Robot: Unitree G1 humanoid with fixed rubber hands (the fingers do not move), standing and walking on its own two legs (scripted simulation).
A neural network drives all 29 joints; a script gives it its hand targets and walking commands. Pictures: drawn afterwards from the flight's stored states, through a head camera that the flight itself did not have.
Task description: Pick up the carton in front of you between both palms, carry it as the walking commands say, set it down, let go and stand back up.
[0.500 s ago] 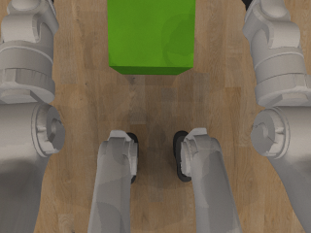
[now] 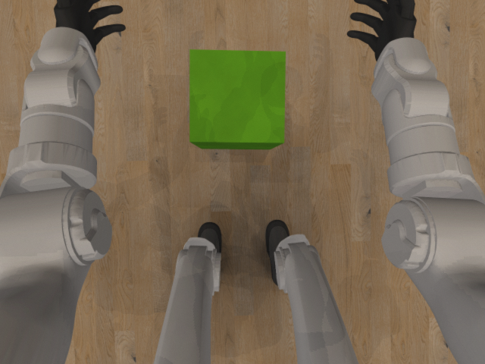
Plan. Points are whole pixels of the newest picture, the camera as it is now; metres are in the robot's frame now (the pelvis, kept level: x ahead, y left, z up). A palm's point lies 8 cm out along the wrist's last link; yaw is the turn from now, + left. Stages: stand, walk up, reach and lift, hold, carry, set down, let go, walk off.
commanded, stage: let go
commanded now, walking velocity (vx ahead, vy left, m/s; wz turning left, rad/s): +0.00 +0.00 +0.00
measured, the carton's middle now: (236, 108) +0.54 +0.01 -0.49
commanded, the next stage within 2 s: stand in 1.38 s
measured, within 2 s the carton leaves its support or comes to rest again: neither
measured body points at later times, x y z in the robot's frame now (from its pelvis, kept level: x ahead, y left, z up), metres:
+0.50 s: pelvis +0.06 +0.00 +0.11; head +0.28 +0.01 +0.49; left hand +0.43 +0.23 -0.01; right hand +0.43 -0.22 -0.01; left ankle +0.07 +0.11 -0.58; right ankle +0.08 -0.12 -0.58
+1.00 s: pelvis +0.09 +0.00 +0.16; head +0.13 +0.00 +0.61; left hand +0.27 +0.23 +0.08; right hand +0.27 -0.24 +0.08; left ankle +0.07 +0.11 -0.58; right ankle +0.08 -0.12 -0.58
